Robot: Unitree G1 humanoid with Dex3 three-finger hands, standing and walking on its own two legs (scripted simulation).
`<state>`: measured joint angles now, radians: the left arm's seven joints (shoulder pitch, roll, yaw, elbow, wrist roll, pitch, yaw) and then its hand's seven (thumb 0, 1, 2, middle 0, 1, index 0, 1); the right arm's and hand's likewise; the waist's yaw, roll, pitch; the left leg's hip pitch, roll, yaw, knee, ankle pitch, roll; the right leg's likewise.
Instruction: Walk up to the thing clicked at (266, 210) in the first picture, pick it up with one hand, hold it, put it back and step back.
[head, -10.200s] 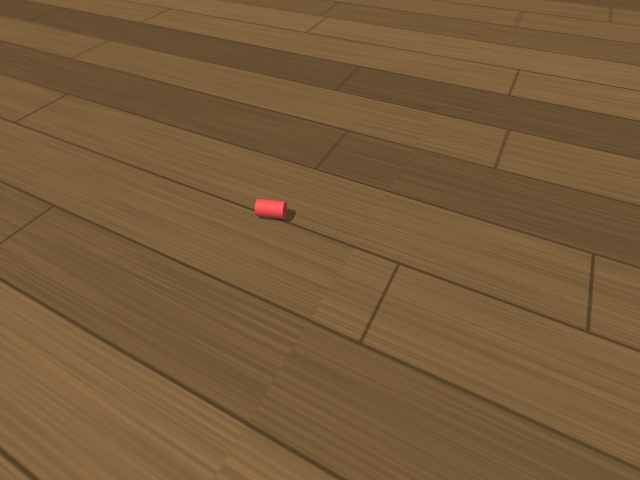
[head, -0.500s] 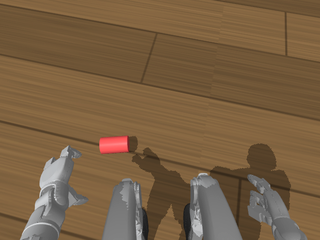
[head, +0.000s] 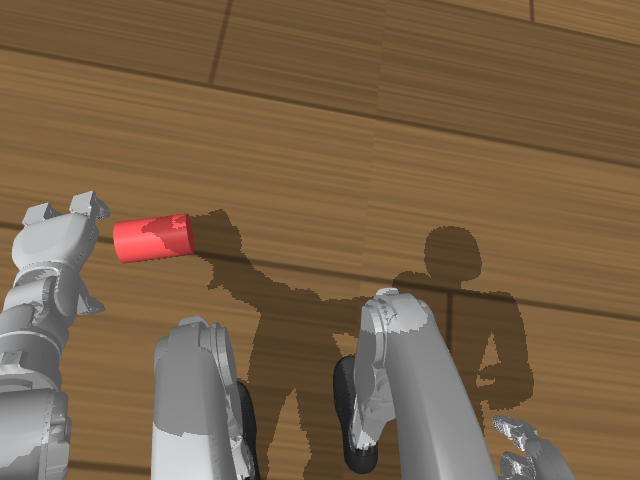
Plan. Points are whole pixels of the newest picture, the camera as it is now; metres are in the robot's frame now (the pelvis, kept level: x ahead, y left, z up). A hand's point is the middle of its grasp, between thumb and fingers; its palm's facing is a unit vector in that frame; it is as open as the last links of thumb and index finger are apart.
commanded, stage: rise first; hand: left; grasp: from above
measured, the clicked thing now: (156, 238) +0.51 +0.25 -0.38
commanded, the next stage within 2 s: none
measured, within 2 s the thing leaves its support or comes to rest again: neither
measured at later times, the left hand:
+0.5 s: hand (98, 244) +0.45 +0.29 -0.21, palm faces -0.45 -0.02 -0.89, open 14.0 cm
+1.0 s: hand (106, 241) +0.47 +0.29 -0.24, palm faces -0.45 -0.03 -0.89, open 14.1 cm
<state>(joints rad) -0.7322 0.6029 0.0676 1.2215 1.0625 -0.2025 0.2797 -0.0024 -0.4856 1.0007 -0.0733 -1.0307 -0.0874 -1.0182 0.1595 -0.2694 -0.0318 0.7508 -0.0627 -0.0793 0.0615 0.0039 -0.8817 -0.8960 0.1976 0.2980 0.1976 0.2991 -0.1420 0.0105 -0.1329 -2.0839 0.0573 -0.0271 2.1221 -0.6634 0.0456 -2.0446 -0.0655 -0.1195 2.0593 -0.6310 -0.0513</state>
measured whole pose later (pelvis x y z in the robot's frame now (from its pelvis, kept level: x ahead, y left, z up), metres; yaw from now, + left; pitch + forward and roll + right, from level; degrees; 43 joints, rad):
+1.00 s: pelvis +0.01 +0.01 -0.07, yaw -3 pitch +36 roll -7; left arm -0.94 0.72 0.10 1.42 1.28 -0.23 0.42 0.00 -0.52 0.99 -0.08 -1.03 -0.09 -1.01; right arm 0.17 -0.28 0.02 0.75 -0.14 -0.07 0.13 0.00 -0.92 -0.91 0.20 0.30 0.20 0.30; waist -0.22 -0.01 -0.05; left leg -2.28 0.07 -0.04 2.34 -0.70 0.07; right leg -2.23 -0.06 -0.12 2.25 -0.65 -0.04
